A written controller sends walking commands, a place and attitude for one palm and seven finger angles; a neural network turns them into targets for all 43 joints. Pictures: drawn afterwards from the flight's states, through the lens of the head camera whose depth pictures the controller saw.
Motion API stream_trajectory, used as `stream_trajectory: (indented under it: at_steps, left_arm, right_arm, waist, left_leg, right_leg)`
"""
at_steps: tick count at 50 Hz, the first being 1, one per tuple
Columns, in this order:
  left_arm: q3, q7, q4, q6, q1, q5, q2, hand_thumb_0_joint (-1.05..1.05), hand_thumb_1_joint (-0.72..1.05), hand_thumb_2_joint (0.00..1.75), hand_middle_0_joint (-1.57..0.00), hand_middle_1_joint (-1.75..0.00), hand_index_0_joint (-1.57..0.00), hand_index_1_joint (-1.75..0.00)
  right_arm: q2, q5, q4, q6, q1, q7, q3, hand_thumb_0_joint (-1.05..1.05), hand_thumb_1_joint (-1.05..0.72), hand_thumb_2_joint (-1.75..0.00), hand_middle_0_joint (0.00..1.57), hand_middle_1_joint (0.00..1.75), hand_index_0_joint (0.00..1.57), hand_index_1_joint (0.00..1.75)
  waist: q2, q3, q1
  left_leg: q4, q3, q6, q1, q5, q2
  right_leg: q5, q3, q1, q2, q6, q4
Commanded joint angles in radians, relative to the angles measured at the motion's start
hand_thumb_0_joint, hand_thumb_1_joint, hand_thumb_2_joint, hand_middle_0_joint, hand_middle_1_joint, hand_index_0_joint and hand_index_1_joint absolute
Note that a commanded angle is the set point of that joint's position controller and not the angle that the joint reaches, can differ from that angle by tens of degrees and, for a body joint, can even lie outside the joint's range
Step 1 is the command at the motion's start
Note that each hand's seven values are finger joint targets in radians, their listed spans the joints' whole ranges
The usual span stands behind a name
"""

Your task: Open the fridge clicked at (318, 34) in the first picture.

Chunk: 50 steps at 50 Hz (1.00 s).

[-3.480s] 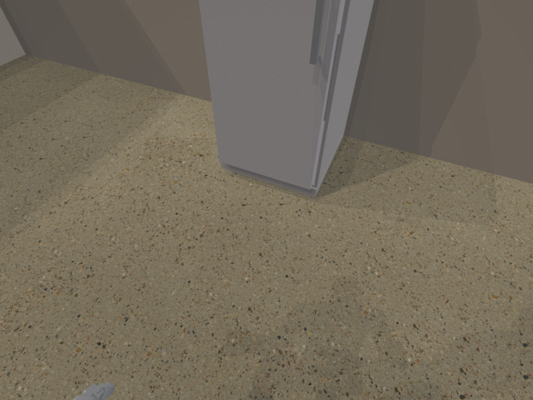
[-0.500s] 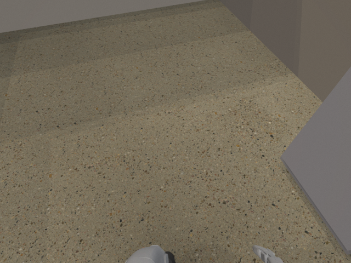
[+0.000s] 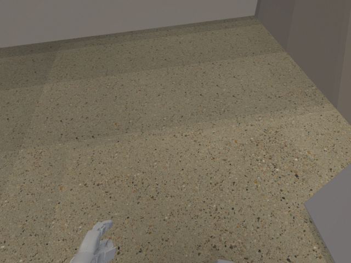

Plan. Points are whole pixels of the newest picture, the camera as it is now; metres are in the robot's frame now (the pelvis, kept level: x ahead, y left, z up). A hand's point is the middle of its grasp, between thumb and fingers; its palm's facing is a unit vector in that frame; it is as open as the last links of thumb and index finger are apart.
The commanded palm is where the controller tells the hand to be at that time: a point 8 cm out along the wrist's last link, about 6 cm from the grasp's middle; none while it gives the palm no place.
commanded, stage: walk to a spot facing it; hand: right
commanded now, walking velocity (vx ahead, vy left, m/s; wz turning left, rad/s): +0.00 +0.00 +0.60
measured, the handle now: out of the picture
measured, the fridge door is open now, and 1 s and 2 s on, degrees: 0 0 0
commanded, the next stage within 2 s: none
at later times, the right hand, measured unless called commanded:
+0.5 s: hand (226, 228) +0.22 -0.13 -0.14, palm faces -0.36 +0.89 -0.28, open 7.4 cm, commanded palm none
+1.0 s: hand (236, 241) +0.20 -0.15 -0.17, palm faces -0.53 +0.83 -0.19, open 7.4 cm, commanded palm none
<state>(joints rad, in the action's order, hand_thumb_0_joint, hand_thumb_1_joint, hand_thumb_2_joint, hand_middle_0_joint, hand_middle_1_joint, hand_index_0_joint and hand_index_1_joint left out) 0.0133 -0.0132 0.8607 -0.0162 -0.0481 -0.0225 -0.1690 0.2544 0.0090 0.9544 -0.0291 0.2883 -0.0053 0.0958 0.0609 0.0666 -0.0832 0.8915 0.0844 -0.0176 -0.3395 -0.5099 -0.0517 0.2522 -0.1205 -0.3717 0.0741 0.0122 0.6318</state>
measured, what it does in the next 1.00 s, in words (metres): steps on the spot, turning left: left foot, then right foot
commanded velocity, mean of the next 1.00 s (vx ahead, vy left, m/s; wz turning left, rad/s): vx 0.00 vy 0.00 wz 0.60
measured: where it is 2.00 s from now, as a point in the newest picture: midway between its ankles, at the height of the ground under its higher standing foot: outside the picture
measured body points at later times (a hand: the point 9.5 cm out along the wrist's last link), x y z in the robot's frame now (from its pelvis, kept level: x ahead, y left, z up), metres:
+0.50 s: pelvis +0.02 +0.01 +0.00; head +0.05 +0.05 +0.44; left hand -0.08 +0.26 -0.16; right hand +0.24 -0.17 -0.12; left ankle +0.00 +0.11 -0.73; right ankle +0.04 -0.12 -0.70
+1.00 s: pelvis +0.02 -0.02 +0.01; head +0.06 -0.03 +0.45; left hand -0.03 +0.25 -0.11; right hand +0.22 -0.19 -0.15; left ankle -0.03 +0.09 -0.69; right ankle +0.09 -0.10 -0.73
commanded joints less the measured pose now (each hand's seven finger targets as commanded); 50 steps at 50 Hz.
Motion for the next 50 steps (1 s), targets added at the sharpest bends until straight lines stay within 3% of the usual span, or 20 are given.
stream_trajectory:
  at_steps: [1,5,11,17,19,21,22,23,24,26,29,36,40,42,44,45,46,47,48,50]
  left_arm:
    - [0.052,-0.017,-0.057,-0.004,-0.101,0.001,-0.194,0.0,0.9,0.9,-0.2,-0.3,-0.2,-0.3]
    - [0.055,-0.017,-0.036,-0.006,-0.122,0.001,-0.17,0.0,0.9,0.9,-0.2,-0.3,-0.2,-0.3]
    - [0.075,-0.015,0.003,-0.004,-0.207,0.001,-0.179,0.0,0.9,0.9,-0.2,-0.3,-0.2,-0.3]
    - [0.094,-0.005,0.033,0.004,-0.238,-0.008,-0.208,0.0,0.9,0.9,-0.2,-0.3,-0.2,-0.3]
    - [0.102,0.0,0.037,0.007,-0.232,-0.009,-0.222,0.0,0.9,0.9,-0.2,-0.3,-0.2,-0.3]
    - [0.101,0.007,0.035,0.013,-0.251,-0.001,-0.215,0.0,0.9,0.9,-0.2,-0.3,-0.2,-0.3]
    - [0.088,0.014,0.017,0.018,-0.27,0.008,-0.172,0.0,0.9,0.9,-0.2,-0.3,-0.2,-0.3]
    - [0.063,0.016,-0.039,0.022,-0.215,0.005,-0.104,0.0,0.9,0.9,-0.2,-0.3,-0.2,-0.3]
    - [0.067,-0.002,-0.042,0.035,-0.192,0.012,-0.134,0.0,0.9,0.9,-0.2,-0.3,-0.2,-0.3]
    - [0.066,-0.006,-0.028,0.046,-0.164,0.01,-0.131,0.0,0.9,0.9,-0.2,-0.3,-0.2,-0.3]
    - [0.071,-0.004,0.004,0.055,-0.198,0.001,-0.138,0.0,0.9,0.9,-0.2,-0.3,-0.2,-0.3]
    - [0.069,-0.007,-0.021,0.052,-0.136,0.006,-0.13,0.0,0.9,0.9,-0.2,-0.3,-0.2,-0.3]
    - [0.066,-0.012,-0.045,0.041,-0.106,0.015,-0.126,0.0,0.9,0.9,-0.2,-0.3,-0.2,-0.3]
    - [0.066,-0.017,-0.038,0.036,-0.138,0.019,-0.124,0.0,0.9,0.9,-0.2,-0.3,-0.2,-0.3]
    - [0.068,-0.024,-0.019,0.029,-0.208,0.021,-0.135,0.0,0.9,0.9,-0.2,-0.3,-0.2,-0.3]
    - [0.073,-0.03,-0.012,0.019,-0.251,0.017,-0.177,0.0,0.9,0.9,-0.2,-0.3,-0.2,-0.3]
    - [0.09,-0.026,-0.031,0.018,-0.222,0.006,-0.272,0.0,0.9,0.9,-0.2,-0.3,-0.2,-0.3]
    - [0.093,-0.023,-0.056,0.025,-0.189,0.002,-0.301,0.0,0.9,0.9,-0.2,-0.3,-0.2,-0.3]
    - [0.08,-0.022,-0.07,0.024,-0.11,-0.001,-0.24,0.0,0.9,0.9,-0.2,-0.3,-0.2,-0.3]
    - [0.064,-0.028,-0.098,0.016,-0.02,-0.001,-0.196,0.0,0.9,0.9,-0.2,-0.3,-0.2,-0.3]
  right_arm:
    - [0.091,0.017,-0.092,0.009,0.003,0.013,0.027,0.0,-0.9,-0.9,0.2,0.3,0.2,0.3]
    - [0.041,0.012,-0.098,-0.017,0.001,0.03,0.019,0.0,-0.9,-0.9,0.2,0.3,0.2,0.3]
    - [0.014,0.015,-0.128,-0.031,-0.092,0.035,0.012,0.0,-0.9,-0.9,0.2,0.3,0.2,0.3]
    - [-0.001,0.014,-0.159,-0.02,-0.168,0.032,0.002,0.0,-0.9,-0.9,0.2,0.3,0.2,0.3]
    - [0.005,0.014,-0.158,-0.01,-0.151,0.028,0.001,0.0,-0.9,-0.9,0.2,0.3,0.2,0.3]
    - [0.046,0.017,-0.137,0.007,-0.078,0.02,0.007,0.0,-0.9,-0.9,0.2,0.3,0.2,0.3]
    - [0.144,0.025,-0.117,0.022,-0.005,0.008,0.024,0.0,-0.9,-0.9,0.2,0.3,0.2,0.3]
    - [0.254,0.017,-0.099,0.029,0.062,-0.005,0.047,0.0,-0.9,-0.9,0.2,0.3,0.2,0.3]
    - [0.253,0.004,-0.093,0.022,0.072,-0.017,0.047,0.0,-0.9,-0.9,0.2,0.3,0.2,0.3]
    - [0.184,0.003,-0.116,0.015,-0.056,-0.026,0.039,0.0,-0.9,-0.9,0.2,0.3,0.2,0.3]
    - [0.133,0.002,-0.142,0.021,-0.142,-0.019,0.013,0.0,-0.9,-0.9,0.2,0.3,0.2,0.3]
    - [0.158,0.012,-0.125,0.016,-0.102,-0.01,0.021,0.0,-0.9,-0.9,0.2,0.3,0.2,0.3]
    - [0.167,0.014,-0.132,0.007,-0.105,-0.008,0.029,0.0,-0.9,-0.9,0.2,0.3,0.2,0.3]
    - [0.166,0.014,-0.138,0.002,-0.122,-0.009,0.031,0.0,-0.9,-0.9,0.2,0.3,0.2,0.3]
    - [0.154,0.005,-0.143,-0.006,-0.152,-0.005,0.027,0.0,-0.9,-0.9,0.2,0.3,0.2,0.3]
    - [0.112,-0.002,-0.156,-0.009,-0.156,-0.002,0.019,0.0,-0.9,-0.9,0.2,0.3,0.2,0.3]
    - [0.051,-0.011,-0.171,-0.012,-0.127,0.008,0.008,0.0,-0.9,-0.9,0.2,0.3,0.2,0.3]
    - [0.077,0.006,-0.177,-0.016,-0.136,0.012,0.016,0.0,-0.9,-0.9,0.2,0.3,0.2,0.3]
    - [0.111,0.018,-0.148,-0.024,-0.101,0.016,0.031,0.0,-0.9,-0.9,0.2,0.3,0.2,0.3]
    - [0.111,0.022,-0.115,-0.032,-0.061,0.033,0.045,0.0,-0.9,-0.9,0.2,0.3,0.2,0.3]
  waist:
    - [-0.252,-0.091,0.079]
    - [-0.257,-0.088,0.07]
    - [-0.238,-0.086,0.104]
    - [-0.278,-0.089,0.125]
    - [-0.271,-0.107,0.114]
    - [-0.169,-0.152,0.071]
    - [0.065,-0.203,0.031]
    - [0.283,-0.209,0.004]
    - [0.19,-0.222,0.0]
    - [0.149,-0.141,0.044]
    - [0.076,-0.099,0.095]
    - [0.079,-0.101,0.072]
    - [0.112,-0.126,0.061]
    - [0.1,-0.138,0.076]
    - [0.083,-0.145,0.117]
    - [-0.037,-0.168,0.139]
    - [-0.333,-0.151,0.124]
    - [-0.351,-0.094,0.121]
    - [-0.269,-0.062,0.086]
    - [-0.242,-0.032,0.046]
  left_leg:
    - [0.39,-0.053,-0.042,-0.255,-0.016,0.091]
    - [0.35,-0.1,-0.054,-0.22,0.108,0.11]
    - [0.184,-0.146,-0.063,-0.235,0.14,0.136]
    - [-0.076,-0.185,-0.036,-0.12,0.098,0.124]
    - [-0.189,-0.197,-0.015,-0.057,0.114,0.11]
    - [-0.395,-0.206,0.014,0.142,0.312,0.093]
    - [-0.491,0.008,0.08,0.355,0.524,0.253]
    - [-0.495,0.323,0.192,0.416,0.977,0.467]
    - [-0.479,0.266,0.255,0.378,1.04,0.486]
    - [-0.494,0.186,0.213,0.296,0.847,0.372]
    - [-0.509,0.094,0.172,0.167,0.804,0.279]
    - [-0.532,0.211,0.2,0.156,0.626,0.255]
    - [-0.512,0.291,0.206,0.138,0.635,0.253]
    - [-0.486,0.317,0.187,0.113,0.655,0.237]
    - [-0.441,0.312,0.127,0.003,0.556,0.189]
    - [-0.35,0.246,0.076,-0.106,0.406,0.104]
    - [-0.136,0.089,0.016,-0.275,0.075,-0.032]
    - [0.091,-0.006,-0.017,-0.275,-0.061,-0.002]
    - [0.213,0.015,-0.031,-0.234,0.01,0.034]
    - [0.337,-0.018,-0.044,-0.219,0.103,0.047]
  right_leg:
    - [-0.422,0.229,0.237,0.357,0.098,-0.292]
    - [-0.379,0.048,0.219,0.279,0.077,-0.305]
    - [-0.374,-0.02,0.298,0.309,0.097,-0.311]
    - [-0.376,-0.072,0.29,0.35,0.098,-0.258]
    - [-0.392,-0.1,0.299,0.358,0.073,-0.196]
    - [-0.368,-0.168,0.216,0.319,-0.001,-0.005]
    - [-0.134,-0.196,0.004,0.244,-0.062,0.207]
    - [0.382,-0.129,-0.243,0.088,-0.11,0.459]
    - [0.413,0.023,-0.249,0.091,-0.1,0.552]
    - [0.272,0.075,-0.27,0.11,-0.102,0.577]
    - [0.138,0.078,-0.182,0.08,-0.121,0.524]
    - [0.153,0.081,-0.124,0.02,-0.121,0.329]
    - [0.19,0.088,-0.031,-0.019,-0.099,0.164]
    - [0.158,0.086,0.043,-0.037,-0.088,0.048]
    - [0.027,0.076,0.22,-0.045,-0.073,-0.158]
    - [0.015,0.167,0.345,0.055,-0.041,-0.281]
    - [0.021,0.417,0.398,0.31,0.027,-0.391]
    - [0.024,0.475,0.256,0.434,0.106,-0.419]
    - [0.079,0.398,0.145,0.382,0.11,-0.432]
    - [0.025,0.218,0.1,0.274,0.081,-0.408]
